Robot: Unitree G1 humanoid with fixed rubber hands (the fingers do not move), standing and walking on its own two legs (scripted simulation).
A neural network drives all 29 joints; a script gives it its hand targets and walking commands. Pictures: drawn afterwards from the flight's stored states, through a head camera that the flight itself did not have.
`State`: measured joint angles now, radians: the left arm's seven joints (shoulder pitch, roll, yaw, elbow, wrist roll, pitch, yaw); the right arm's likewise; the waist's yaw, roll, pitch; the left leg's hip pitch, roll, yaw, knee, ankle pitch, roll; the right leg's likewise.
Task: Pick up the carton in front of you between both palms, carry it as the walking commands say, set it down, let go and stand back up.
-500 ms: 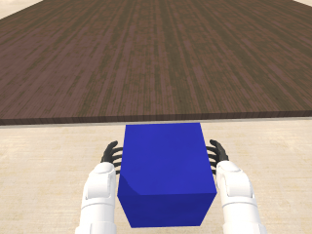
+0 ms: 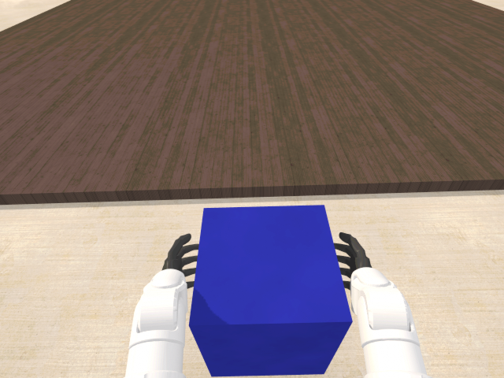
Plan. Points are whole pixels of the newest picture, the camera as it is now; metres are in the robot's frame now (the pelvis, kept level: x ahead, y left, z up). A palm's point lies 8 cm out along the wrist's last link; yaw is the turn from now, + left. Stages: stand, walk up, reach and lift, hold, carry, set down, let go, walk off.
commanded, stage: hold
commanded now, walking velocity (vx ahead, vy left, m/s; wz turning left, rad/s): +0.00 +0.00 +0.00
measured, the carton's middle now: (265, 293) +0.30 +0.00 -0.03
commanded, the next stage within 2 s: carry in 0.16 s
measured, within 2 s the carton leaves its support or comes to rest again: neither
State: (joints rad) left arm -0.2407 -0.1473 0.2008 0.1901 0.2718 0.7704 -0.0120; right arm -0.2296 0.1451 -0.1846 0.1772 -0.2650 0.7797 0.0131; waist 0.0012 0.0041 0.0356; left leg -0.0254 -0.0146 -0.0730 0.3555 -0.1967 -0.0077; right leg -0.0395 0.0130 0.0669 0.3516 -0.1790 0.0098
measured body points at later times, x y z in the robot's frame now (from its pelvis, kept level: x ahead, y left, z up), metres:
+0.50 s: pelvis +0.06 +0.02 +0.00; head +0.03 +0.02 +0.45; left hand +0.35 +0.18 +0.07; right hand +0.35 -0.12 +0.07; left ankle +0.01 +0.13 -0.75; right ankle +0.05 -0.10 -0.72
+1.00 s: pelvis +0.33 +0.04 -0.02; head +0.33 +0.05 +0.43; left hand +0.61 +0.21 +0.07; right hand +0.62 -0.09 +0.07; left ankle +0.46 +0.15 -0.74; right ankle +0.16 -0.08 -0.75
